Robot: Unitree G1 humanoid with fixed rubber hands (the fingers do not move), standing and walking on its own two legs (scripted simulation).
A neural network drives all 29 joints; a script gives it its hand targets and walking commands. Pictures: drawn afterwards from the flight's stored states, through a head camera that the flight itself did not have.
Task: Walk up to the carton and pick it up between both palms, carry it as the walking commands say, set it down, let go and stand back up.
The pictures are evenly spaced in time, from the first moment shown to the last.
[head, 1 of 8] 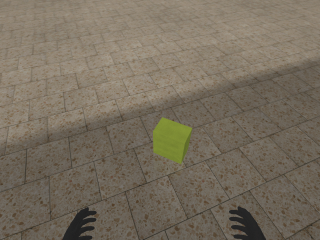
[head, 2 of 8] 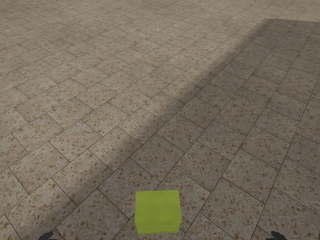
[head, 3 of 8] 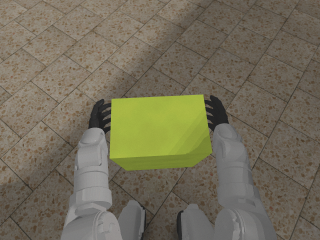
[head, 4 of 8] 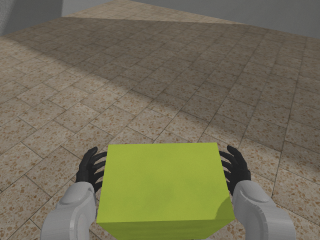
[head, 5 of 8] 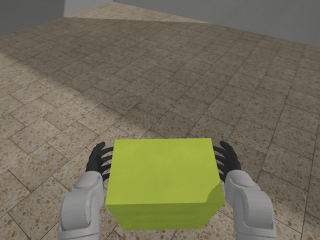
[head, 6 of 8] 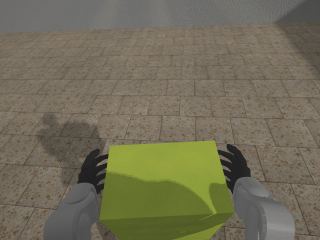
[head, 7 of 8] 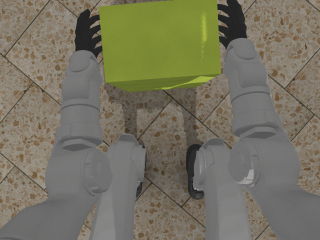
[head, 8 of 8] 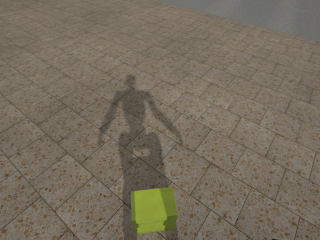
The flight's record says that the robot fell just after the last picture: no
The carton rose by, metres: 0.68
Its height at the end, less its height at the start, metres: +0.00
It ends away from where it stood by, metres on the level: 3.16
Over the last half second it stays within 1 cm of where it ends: yes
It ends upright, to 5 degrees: yes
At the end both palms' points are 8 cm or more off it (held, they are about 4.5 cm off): yes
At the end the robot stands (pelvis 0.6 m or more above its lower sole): yes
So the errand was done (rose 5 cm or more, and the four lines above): yes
